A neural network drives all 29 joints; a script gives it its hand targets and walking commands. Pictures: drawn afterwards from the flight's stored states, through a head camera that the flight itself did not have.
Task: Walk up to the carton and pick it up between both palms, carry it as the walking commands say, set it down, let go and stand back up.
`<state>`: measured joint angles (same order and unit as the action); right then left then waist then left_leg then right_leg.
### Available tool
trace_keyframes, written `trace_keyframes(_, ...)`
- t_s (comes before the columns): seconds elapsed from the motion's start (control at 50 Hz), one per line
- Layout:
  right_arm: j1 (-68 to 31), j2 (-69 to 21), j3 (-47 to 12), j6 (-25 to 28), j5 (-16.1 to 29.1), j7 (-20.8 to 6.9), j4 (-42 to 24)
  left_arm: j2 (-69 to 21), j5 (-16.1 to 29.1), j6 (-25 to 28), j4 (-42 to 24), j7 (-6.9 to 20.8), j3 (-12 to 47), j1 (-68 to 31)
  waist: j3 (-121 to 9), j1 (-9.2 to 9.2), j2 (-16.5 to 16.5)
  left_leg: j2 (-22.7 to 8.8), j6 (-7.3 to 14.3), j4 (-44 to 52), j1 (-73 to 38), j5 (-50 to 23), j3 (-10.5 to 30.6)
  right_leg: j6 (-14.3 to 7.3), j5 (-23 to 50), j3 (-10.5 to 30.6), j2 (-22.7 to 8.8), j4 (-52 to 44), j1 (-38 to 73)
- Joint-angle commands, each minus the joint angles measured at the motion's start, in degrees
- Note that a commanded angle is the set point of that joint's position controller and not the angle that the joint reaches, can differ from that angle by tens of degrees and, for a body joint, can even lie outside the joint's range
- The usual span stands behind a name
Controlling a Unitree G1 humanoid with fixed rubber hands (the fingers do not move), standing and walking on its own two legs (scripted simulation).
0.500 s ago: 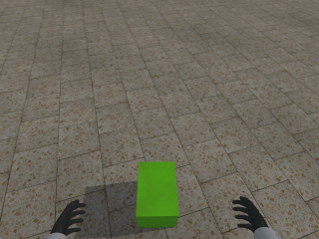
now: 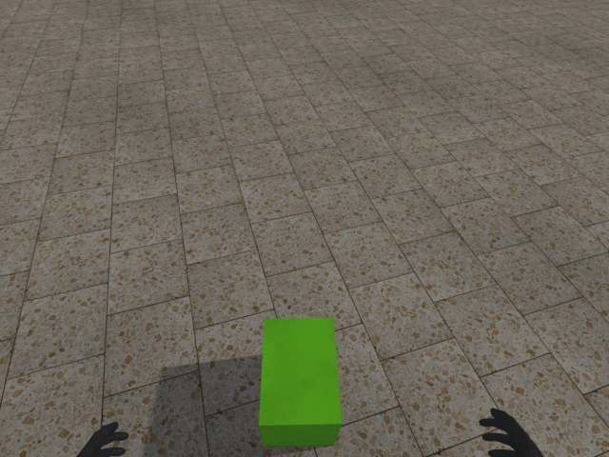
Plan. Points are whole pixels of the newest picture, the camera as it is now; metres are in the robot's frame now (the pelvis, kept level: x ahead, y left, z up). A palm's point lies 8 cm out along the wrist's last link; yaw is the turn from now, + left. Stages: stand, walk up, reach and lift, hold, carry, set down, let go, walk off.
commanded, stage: stand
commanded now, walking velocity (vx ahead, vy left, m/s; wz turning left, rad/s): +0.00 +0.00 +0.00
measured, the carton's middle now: (298, 382) +0.42 +0.00 -0.65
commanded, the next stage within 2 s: none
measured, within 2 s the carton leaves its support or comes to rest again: neither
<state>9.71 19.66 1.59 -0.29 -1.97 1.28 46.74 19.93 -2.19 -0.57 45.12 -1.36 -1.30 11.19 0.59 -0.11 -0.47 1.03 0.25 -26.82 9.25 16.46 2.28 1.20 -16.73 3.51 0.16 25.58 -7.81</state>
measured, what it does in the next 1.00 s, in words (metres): stands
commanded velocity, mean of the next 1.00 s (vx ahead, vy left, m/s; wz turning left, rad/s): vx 0.00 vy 0.00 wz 0.00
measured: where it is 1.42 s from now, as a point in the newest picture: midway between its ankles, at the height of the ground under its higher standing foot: outside the picture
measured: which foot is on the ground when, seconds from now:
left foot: down 0.00-1.00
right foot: down 0.00-1.00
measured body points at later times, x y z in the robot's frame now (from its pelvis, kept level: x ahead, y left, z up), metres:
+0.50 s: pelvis -0.01 +0.00 +0.00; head -0.02 +0.00 +0.45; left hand +0.09 +0.30 -0.11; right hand +0.10 -0.31 -0.10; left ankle -0.02 +0.12 -0.74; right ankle -0.03 -0.14 -0.74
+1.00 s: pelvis -0.02 +0.00 +0.01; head -0.03 +0.00 +0.46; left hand +0.07 +0.31 -0.11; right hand +0.08 -0.32 -0.11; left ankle -0.02 +0.12 -0.74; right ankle -0.03 -0.14 -0.74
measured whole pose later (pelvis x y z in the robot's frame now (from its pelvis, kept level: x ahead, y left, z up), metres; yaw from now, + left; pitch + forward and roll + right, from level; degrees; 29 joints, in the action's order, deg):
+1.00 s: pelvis -0.02 +0.00 +0.01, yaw +0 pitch -3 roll +0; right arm 7.8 21.9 0.2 0.5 -1.0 0.8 57.9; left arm 22.1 -1.2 0.4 57.4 -0.8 -0.2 8.8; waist 1.5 0.1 -0.3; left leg 0.7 0.0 -21.3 7.0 11.8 2.2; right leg 0.9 -12.3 3.6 0.2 20.7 -5.9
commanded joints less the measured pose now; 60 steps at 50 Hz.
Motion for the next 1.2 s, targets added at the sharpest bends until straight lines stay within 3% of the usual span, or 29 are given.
trace_keyframes(0.0, -1.6, 9.26, 1.99, 0.77, 0.1, 0.3, -2.36, 8.6, 0.09, 0.76, -2.21, -0.28, -1.92, -1.06, -2.71, 0.11, 0.69, -5.09, -0.16, 3.26, -1.95, -19.44, 3.68, -1.1, 16.85, 2.2, -4.0, -2.74, -0.14)
trace_keyframes(0.56, -3.21, 11.18, 0.76, 1.21, 0.64, -0.06, 5.66, 10.75, 0.58, 1.35, 6.48, 0.09, -0.81, -2.92, -0.14, 0.2, 0.4, -6.12, 0.59, 7.82, -2.04, -11.64, 4.72, -1.81, 11.46, 4.18, -5.25, -7.13, -0.25)
trace_keyframes(1.18, -4.33, 12.34, 0.37, 1.43, 1.1, -0.31, 9.69, 11.95, 1.15, 1.53, 11.06, 0.38, -0.61, -4.46, -0.28, 0.13, 0.58, -6.88, 0.97, 9.29, -2.52, -12.15, 5.24, -2.07, 11.63, 4.3, -5.89, -8.45, 0.56)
